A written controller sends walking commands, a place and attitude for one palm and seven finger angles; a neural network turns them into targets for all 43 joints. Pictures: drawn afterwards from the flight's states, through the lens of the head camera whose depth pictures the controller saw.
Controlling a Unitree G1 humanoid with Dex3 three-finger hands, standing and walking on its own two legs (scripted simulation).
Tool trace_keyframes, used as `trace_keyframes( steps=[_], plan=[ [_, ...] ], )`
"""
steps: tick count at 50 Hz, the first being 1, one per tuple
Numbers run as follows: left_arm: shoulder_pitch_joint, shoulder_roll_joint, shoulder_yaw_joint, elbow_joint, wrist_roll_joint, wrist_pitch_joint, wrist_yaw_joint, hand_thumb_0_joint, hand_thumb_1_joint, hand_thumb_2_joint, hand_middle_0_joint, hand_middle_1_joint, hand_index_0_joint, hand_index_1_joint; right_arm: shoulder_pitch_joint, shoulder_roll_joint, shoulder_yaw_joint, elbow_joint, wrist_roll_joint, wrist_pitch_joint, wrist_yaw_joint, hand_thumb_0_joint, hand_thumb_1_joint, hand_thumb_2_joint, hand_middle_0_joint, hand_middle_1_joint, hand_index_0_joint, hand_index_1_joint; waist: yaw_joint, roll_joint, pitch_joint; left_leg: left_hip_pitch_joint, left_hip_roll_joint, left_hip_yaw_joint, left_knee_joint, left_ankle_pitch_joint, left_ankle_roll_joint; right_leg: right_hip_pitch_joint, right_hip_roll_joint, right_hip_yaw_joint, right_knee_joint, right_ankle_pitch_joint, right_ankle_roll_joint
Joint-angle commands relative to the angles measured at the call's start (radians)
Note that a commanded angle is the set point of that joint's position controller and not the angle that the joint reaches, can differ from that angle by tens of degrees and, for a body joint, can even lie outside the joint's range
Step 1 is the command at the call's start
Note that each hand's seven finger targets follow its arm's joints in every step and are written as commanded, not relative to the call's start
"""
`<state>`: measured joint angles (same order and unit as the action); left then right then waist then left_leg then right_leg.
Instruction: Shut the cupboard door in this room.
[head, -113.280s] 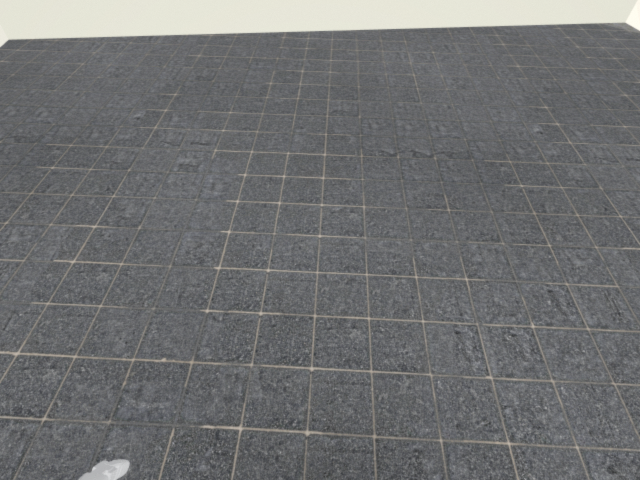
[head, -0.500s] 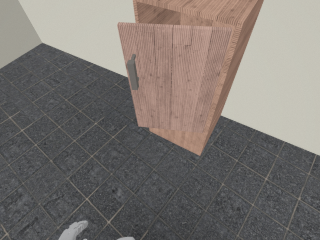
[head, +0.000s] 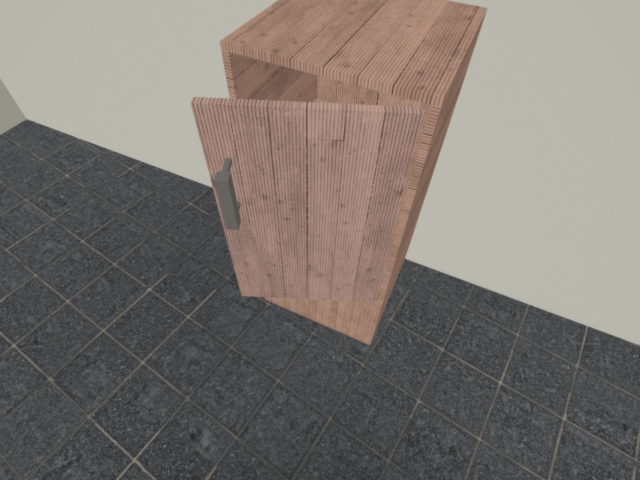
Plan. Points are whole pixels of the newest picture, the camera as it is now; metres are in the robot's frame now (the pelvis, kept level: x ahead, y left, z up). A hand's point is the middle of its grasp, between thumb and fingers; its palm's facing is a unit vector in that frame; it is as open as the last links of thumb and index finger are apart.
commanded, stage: take the last steps up to it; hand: left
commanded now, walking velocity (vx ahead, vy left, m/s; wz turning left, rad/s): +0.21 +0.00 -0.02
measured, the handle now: (230, 194) +0.59 +0.18 -0.04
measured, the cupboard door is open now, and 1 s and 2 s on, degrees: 23 23 23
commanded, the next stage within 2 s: come to a stop and stand still in 0.18 s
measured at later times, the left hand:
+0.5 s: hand out of the picture +0.13 +0.17 -0.19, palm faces +0.07 -0.98 -0.16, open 7.3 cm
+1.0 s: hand out of the picture +0.15 +0.18 -0.18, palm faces +0.00 -0.97 -0.25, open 7.4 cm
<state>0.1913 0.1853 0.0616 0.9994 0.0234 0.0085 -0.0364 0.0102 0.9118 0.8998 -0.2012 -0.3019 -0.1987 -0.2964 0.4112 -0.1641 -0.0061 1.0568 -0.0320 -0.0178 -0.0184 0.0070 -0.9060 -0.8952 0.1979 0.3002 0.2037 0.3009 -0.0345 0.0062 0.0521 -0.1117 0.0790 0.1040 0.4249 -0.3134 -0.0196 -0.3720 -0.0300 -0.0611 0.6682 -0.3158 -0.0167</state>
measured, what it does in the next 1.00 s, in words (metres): walks ahead: right foot, then left foot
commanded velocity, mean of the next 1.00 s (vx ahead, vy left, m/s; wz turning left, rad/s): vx -0.05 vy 0.01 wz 0.00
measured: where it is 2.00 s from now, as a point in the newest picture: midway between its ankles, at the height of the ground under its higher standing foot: outside the picture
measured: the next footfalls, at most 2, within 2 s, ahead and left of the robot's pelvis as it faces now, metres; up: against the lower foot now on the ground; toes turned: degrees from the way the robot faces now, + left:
right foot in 0.04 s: +0.09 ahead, -0.12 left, +0.00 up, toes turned -3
left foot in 0.34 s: +0.18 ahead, +0.10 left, +0.00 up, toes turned +6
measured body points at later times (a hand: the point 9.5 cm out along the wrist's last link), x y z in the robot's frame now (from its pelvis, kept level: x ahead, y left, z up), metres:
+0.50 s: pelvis +0.13 +0.00 -0.01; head +0.16 +0.02 +0.44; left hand +0.12 +0.22 -0.18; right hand +0.22 -0.22 -0.15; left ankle +0.15 +0.10 -0.74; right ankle +0.05 -0.13 -0.74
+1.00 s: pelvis +0.11 -0.01 -0.01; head +0.14 -0.01 +0.43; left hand +0.15 +0.23 -0.16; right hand +0.16 -0.27 -0.16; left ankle +0.11 +0.10 -0.74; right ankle +0.05 -0.13 -0.74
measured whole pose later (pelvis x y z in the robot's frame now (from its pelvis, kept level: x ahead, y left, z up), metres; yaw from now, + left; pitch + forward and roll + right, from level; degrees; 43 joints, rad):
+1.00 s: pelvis +0.11 -0.01 -0.01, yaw -2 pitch +0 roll -1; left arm 0.24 0.18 0.02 1.00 0.02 -0.01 0.06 0.01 0.91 0.90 -0.21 -0.30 -0.20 -0.30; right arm 0.19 -0.23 -0.04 0.98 -0.01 0.03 -0.02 0.01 -0.91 -0.90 0.19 0.30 0.20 0.30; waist 0.00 0.01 0.08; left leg -0.27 0.03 0.04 0.60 -0.30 0.00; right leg -0.17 0.00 -0.04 0.57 -0.39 0.00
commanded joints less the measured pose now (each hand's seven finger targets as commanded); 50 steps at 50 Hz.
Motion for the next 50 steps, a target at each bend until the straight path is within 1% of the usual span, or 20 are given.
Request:
trace_keyframes(
  steps=[1,2,3,4,9,14,15,17,22,29,31,32,34,37,42,45,46,47,49,50],
  plan=[
    [0.138,0.108,0.024,-0.001,0.002,-0.032,0.012,0.000,0.900,0.900,-0.200,-0.300,-0.200,-0.300,-0.025,-0.133,-0.046,-0.033,0.015,-0.012,0.000,0.000,-0.900,-0.900,0.200,0.300,0.200,0.300,0.091,-0.008,-0.007,-0.264,0.069,-0.036,0.050,-0.064,0.076,0.361,-0.025,0.071,-0.258,0.029,-0.033],
    [0.224,0.182,0.039,0.029,0.005,-0.042,0.022,0.000,0.900,0.900,-0.200,-0.300,-0.200,-0.300,-0.031,-0.081,-0.036,-0.057,0.023,-0.016,0.006,0.000,-0.900,-0.900,0.200,0.300,0.200,0.300,0.120,-0.180,-0.011,-0.434,-0.036,0.056,0.246,-0.159,0.034,0.470,-0.207,0.330,-0.348,-0.082,-0.119],
    [0.294,0.233,0.051,0.042,-0.002,-0.039,0.028,0.000,0.900,0.900,-0.200,-0.300,-0.200,-0.300,-0.077,-0.081,-0.036,-0.089,0.019,-0.014,0.008,0.000,-0.900,-0.900,0.200,0.300,0.200,0.300,0.146,-0.222,-0.025,-0.486,-0.055,0.031,0.461,-0.335,0.029,0.452,-0.346,0.514,-0.482,-0.149,-0.204],
    [0.264,0.206,0.045,0.047,-0.003,-0.047,0.038,0.000,0.900,0.900,-0.200,-0.300,-0.200,-0.300,-0.110,-0.096,-0.045,-0.085,0.015,-0.012,0.002,0.000,-0.900,-0.900,0.200,0.300,0.200,0.300,0.126,-0.266,-0.009,-0.526,-0.025,-0.052,0.592,-0.286,0.036,0.413,-0.341,0.556,-0.498,-0.077,-0.233],
    [0.112,0.099,0.019,0.017,0.005,-0.057,0.053,0.000,0.900,0.900,-0.200,-0.300,-0.200,-0.300,-0.075,-0.029,-0.035,-0.054,0.011,-0.007,0.011,0.000,-0.900,-0.900,0.200,0.300,0.200,0.300,0.024,-0.106,-0.029,-0.368,0.011,-0.052,0.481,-0.118,0.017,0.242,-0.242,0.185,-0.409,0.352,-0.189],
    [0.082,0.101,0.011,0.034,-0.007,-0.051,0.050,0.000,0.900,0.900,-0.200,-0.300,-0.200,-0.300,-0.038,-0.031,-0.024,-0.039,0.012,-0.017,0.013,0.000,-0.900,-0.900,0.200,0.300,0.200,0.300,-0.011,-0.128,-0.008,-0.096,-0.042,0.008,0.105,0.130,0.007,0.119,-0.156,0.100,-0.340,0.225,-0.110],
    [0.081,0.075,0.002,0.037,-0.010,-0.046,0.052,0.000,0.900,0.900,-0.200,-0.300,-0.200,-0.300,-0.016,-0.055,-0.023,-0.023,0.012,-0.025,0.011,0.000,-0.900,-0.900,0.200,0.300,0.200,0.300,-0.019,-0.066,-0.014,0.005,-0.026,-0.031,0.038,0.239,0.007,0.059,-0.119,0.078,-0.278,0.208,-0.074],
    [0.143,0.011,-0.019,0.037,-0.017,-0.032,0.065,0.000,0.900,0.900,-0.200,-0.300,-0.200,-0.300,0.009,-0.157,-0.031,-0.018,0.005,-0.029,-0.008,0.000,-0.900,-0.900,0.200,0.300,0.200,0.300,0.001,0.173,-0.070,0.038,0.221,-0.279,-0.015,0.639,0.121,0.057,-0.010,0.006,-0.142,-0.027,0.016],
    [0.166,0.064,-0.021,0.073,-0.016,0.005,0.074,0.000,0.900,0.900,-0.200,-0.300,-0.200,-0.300,-0.133,-0.153,-0.029,-0.030,0.026,0.000,-0.044,0.000,-0.900,-0.900,0.200,0.300,0.200,0.300,0.031,0.168,-0.084,0.076,0.206,-0.214,0.002,1.061,0.148,0.123,-0.033,0.032,-0.122,0.001,0.034],
    [0.140,0.085,0.009,-0.013,-0.002,0.024,0.071,0.000,0.900,0.900,-0.200,-0.300,-0.200,-0.300,-0.187,-0.207,-0.084,-0.071,0.017,0.042,-0.041,0.000,-0.900,-0.900,0.200,0.300,0.200,0.300,0.030,0.122,-0.149,0.096,0.219,-0.195,0.059,0.901,0.163,0.100,-0.008,0.036,-0.127,0.028,0.015],
    [0.155,0.112,0.015,-0.020,0.007,0.015,0.073,0.000,0.900,0.900,-0.200,-0.300,-0.200,-0.300,-0.218,-0.176,-0.084,-0.092,0.022,0.046,-0.033,0.000,-0.900,-0.900,0.200,0.300,0.200,0.300,0.041,-0.005,-0.161,-0.028,0.128,-0.125,0.135,0.640,0.092,0.219,-0.061,0.094,-0.238,0.437,-0.005],
    [0.156,0.151,0.021,-0.026,0.013,0.009,0.078,0.000,0.900,0.900,-0.200,-0.300,-0.200,-0.300,-0.222,-0.136,-0.079,-0.105,0.025,0.049,-0.028,0.000,-0.900,-0.900,0.200,0.300,0.200,0.300,0.042,-0.136,-0.157,-0.133,0.040,-0.049,0.209,0.418,0.041,0.286,-0.164,0.180,-0.236,0.722,-0.039],
    [0.180,0.169,0.019,-0.011,0.012,0.001,0.084,0.000,0.900,0.900,-0.200,-0.300,-0.200,-0.300,-0.283,-0.081,-0.062,-0.131,0.020,0.063,-0.019,0.000,-0.900,-0.900,0.200,0.300,0.200,0.300,0.078,-0.221,-0.117,-0.334,-0.079,-0.053,0.427,-0.256,0.008,0.389,-0.297,0.245,-0.217,1.198,-0.121],
    [0.118,0.172,0.010,-0.027,0.007,-0.003,0.092,0.000,0.900,0.900,-0.200,-0.300,-0.200,-0.300,-0.294,-0.093,-0.054,-0.118,0.025,0.066,-0.014,0.000,-0.900,-0.900,0.200,0.300,0.200,0.300,0.058,-0.152,-0.070,-0.377,-0.067,-0.099,0.537,-0.225,-0.003,0.403,-0.280,0.209,-0.207,1.127,-0.168],
    [0.090,0.192,0.010,-0.026,0.005,-0.006,0.089,0.000,0.900,0.900,-0.200,-0.300,-0.200,-0.300,-0.286,-0.100,-0.044,-0.107,0.026,0.065,-0.002,0.000,-0.900,-0.900,0.200,0.300,0.200,0.300,0.060,-0.153,-0.037,-0.288,-0.066,-0.078,0.324,-0.153,-0.015,0.374,-0.251,0.193,-0.228,0.931,-0.163],
    [0.053,0.177,0.001,-0.015,-0.008,-0.007,0.086,0.000,0.900,0.900,-0.200,-0.300,-0.200,-0.300,-0.211,-0.106,-0.036,-0.076,0.025,0.054,-0.005,0.000,-0.900,-0.900,0.200,0.300,0.200,0.300,0.025,-0.160,-0.052,-0.114,-0.058,-0.077,0.055,0.074,-0.006,0.295,-0.199,0.164,-0.196,0.762,-0.105],
    [0.043,0.165,-0.003,-0.018,-0.012,-0.005,0.081,0.000,0.900,0.900,-0.200,-0.300,-0.200,-0.300,-0.181,-0.122,-0.039,-0.061,0.025,0.045,-0.003,0.000,-0.900,-0.900,0.200,0.300,0.200,0.300,0.017,-0.111,-0.061,-0.015,-0.021,-0.110,-0.011,0.319,0.010,0.224,-0.155,0.135,-0.173,0.622,-0.055],
    [0.141,0.133,-0.014,-0.039,-0.010,-0.050,0.123,0.000,0.900,0.900,-0.200,-0.300,-0.200,-0.300,-0.201,-0.173,-0.052,-0.144,0.019,0.011,-0.003,0.000,-0.900,-0.900,0.200,0.300,0.200,0.300,0.030,0.040,-0.118,0.001,0.016,-0.057,0.201,0.437,0.020,0.195,-0.137,0.180,-0.137,0.877,-0.002],
    [0.135,0.183,-0.002,-0.086,0.006,-0.050,0.118,0.000,0.900,0.900,-0.200,-0.300,-0.200,-0.300,-0.139,-0.110,-0.035,-0.171,0.021,0.008,0.002,0.000,-0.900,-0.900,0.200,0.300,0.200,0.300,0.027,-0.091,-0.141,-0.182,-0.024,-0.059,0.188,0.038,0.042,0.297,-0.183,0.205,-0.109,0.900,-0.056],
    [0.116,0.188,-0.010,-0.095,0.002,-0.050,0.112,0.000,0.900,0.900,-0.200,-0.300,-0.200,-0.300,-0.126,-0.105,-0.035,-0.169,0.025,0.007,0.002,0.000,-0.900,-0.900,0.200,0.300,0.200,0.300,0.006,-0.076,-0.134,-0.150,-0.030,-0.065,0.142,0.107,0.047,0.269,-0.166,0.177,-0.081,0.863,-0.061]
  ],
)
